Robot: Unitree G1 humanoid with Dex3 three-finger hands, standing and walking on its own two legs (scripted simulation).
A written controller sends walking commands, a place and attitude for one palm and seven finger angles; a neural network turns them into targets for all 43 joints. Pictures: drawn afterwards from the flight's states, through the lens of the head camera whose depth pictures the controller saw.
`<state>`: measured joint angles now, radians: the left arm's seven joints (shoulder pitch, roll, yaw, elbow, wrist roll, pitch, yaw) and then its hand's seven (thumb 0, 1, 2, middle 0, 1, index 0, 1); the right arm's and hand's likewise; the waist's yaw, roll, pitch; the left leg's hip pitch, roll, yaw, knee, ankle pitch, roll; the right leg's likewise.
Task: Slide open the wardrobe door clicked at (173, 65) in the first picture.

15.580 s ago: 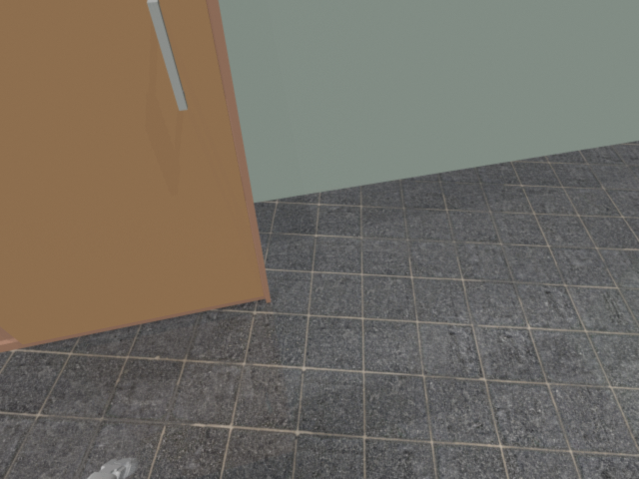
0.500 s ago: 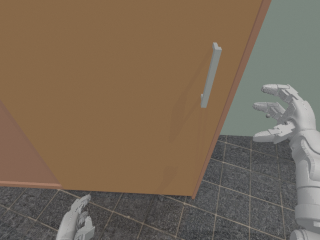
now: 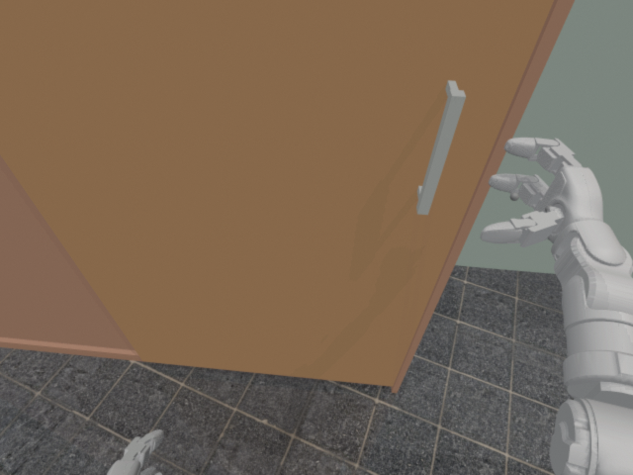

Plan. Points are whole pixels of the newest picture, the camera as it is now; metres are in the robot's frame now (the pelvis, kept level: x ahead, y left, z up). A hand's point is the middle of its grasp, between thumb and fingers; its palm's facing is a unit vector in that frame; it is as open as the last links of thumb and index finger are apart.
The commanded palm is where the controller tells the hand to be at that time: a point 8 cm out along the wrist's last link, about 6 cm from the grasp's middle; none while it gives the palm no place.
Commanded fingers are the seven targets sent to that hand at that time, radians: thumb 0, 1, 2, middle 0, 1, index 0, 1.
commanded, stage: move the hooked fingers beside the handle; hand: right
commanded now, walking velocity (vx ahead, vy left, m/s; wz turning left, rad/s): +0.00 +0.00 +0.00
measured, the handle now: (436, 152) +0.52 -0.12 +0.16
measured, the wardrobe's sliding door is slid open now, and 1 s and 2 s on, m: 0.00 0.00 0.00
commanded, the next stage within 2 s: none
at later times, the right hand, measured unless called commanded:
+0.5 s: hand (503, 192) +0.44 -0.20 +0.16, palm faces +0.04 +1.00 +0.00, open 14.0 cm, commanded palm +0.42 -0.24 +0.17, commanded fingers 0.00 0.50 -0.30 0.30 1.20 0.30 1.20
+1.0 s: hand (492, 183) +0.45 -0.18 +0.17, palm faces +0.02 +1.00 +0.00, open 14.0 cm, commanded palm +0.43 -0.23 +0.16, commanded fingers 0.00 0.50 -0.30 0.30 1.20 0.30 1.20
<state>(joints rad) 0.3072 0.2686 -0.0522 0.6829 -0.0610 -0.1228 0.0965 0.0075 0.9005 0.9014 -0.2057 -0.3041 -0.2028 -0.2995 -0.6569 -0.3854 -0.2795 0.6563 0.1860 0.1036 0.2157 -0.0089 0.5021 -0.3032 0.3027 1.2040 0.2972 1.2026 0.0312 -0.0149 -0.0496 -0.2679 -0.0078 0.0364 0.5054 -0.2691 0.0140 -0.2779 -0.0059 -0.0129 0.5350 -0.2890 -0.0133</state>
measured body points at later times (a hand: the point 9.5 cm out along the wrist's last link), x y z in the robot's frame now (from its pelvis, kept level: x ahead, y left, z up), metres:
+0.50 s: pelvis +0.00 +0.00 +0.00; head +0.02 +0.00 +0.45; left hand +0.05 +0.27 -0.11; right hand +0.44 -0.25 +0.17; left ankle +0.00 +0.11 -0.74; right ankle -0.01 -0.11 -0.74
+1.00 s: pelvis -0.01 -0.01 -0.01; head +0.01 -0.01 +0.44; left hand +0.08 +0.25 -0.11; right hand +0.45 -0.24 +0.17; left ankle +0.00 +0.11 -0.74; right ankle -0.01 -0.11 -0.74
